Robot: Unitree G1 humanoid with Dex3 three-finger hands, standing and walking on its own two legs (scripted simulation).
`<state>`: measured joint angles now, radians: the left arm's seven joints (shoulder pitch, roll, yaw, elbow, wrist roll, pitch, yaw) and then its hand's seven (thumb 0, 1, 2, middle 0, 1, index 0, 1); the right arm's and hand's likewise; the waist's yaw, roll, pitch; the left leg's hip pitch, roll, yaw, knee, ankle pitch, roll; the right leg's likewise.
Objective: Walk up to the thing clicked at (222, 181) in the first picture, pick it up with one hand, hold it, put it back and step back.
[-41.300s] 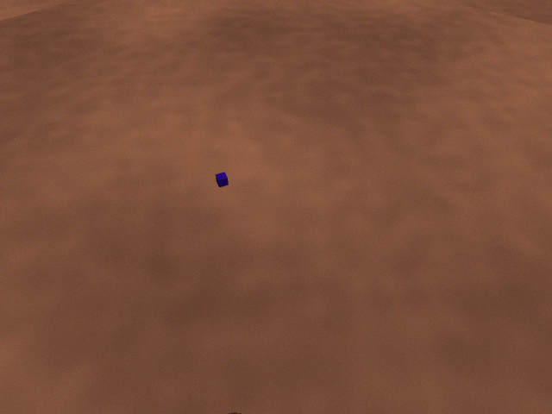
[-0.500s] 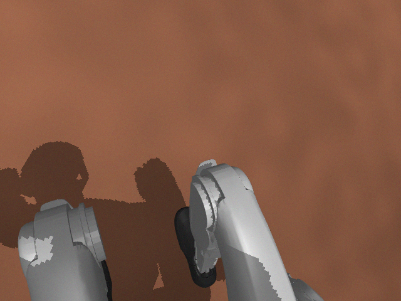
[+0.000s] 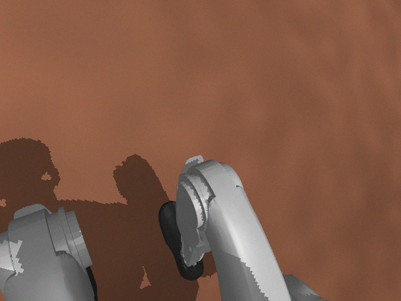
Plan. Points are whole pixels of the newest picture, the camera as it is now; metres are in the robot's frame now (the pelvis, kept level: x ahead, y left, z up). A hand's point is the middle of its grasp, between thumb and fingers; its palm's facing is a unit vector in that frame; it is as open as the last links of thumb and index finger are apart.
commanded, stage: rest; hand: left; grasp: from above
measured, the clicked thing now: out of the picture +0.43 +0.35 -0.27
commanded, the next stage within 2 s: open in 0.38 s
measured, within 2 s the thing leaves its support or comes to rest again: rests again in 0.14 s
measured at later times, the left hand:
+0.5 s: hand out of the picture +0.42 +0.34 -0.25, palm faces -0.36 -0.29 -0.89, open 7.0 cm
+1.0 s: hand out of the picture +0.43 +0.34 -0.25, palm faces -0.37 -0.27 -0.89, open 11.6 cm
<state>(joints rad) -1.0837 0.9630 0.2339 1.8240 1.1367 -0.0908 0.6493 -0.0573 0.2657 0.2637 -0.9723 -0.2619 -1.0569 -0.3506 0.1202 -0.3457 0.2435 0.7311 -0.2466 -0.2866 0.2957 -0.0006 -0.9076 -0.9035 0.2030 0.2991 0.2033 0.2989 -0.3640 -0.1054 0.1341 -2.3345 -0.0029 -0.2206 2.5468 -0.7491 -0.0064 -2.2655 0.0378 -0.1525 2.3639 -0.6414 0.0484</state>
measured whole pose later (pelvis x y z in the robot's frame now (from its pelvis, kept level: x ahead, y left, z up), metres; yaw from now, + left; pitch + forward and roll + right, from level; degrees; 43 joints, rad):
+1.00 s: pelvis +0.00 +0.00 +0.00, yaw -2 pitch +28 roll -15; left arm -1.10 1.03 0.20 1.83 1.12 -0.10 0.67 0.00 -0.14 0.67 -0.48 -0.63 -0.47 -0.65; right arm 0.11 -0.37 0.29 0.70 -0.24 -0.34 0.33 0.00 -0.90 -0.90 0.20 0.30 0.20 0.30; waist -0.38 -0.14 0.19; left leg -2.31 0.00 -0.26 2.55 -0.75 0.00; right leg -2.23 0.05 -0.18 2.33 -0.63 0.06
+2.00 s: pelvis -0.01 +0.00 +0.04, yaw +4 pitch +32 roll -10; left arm -0.82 0.81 0.04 1.23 1.08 -0.12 0.17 0.00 -0.49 0.99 -0.11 -0.98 -0.11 -0.99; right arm 0.12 -0.34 0.09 0.68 -0.11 -0.11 0.25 0.00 -0.91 -0.91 0.20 0.30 0.20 0.30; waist -0.21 0.04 -0.03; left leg -2.24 -0.01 -0.14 2.38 -0.71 0.01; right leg -2.17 0.01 -0.09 2.25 -0.64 0.04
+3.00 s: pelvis +0.00 +0.00 +0.15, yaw +8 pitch +34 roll -6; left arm -0.32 0.51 0.07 0.54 0.50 0.03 0.00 0.00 0.59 0.81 -0.21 -0.33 -0.21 -0.34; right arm 0.15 -0.30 -0.02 0.60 0.01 -0.02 0.06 0.00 -0.90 -0.90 0.21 0.30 0.21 0.30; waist -0.08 0.04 -0.20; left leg -1.93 0.00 -0.09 2.02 -0.68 0.00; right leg -1.89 0.01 -0.06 1.93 -0.63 0.03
